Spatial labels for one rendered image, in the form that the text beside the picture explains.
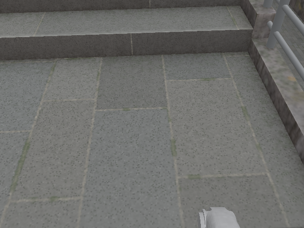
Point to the robot right thigh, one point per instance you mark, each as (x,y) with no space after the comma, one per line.
(217,217)

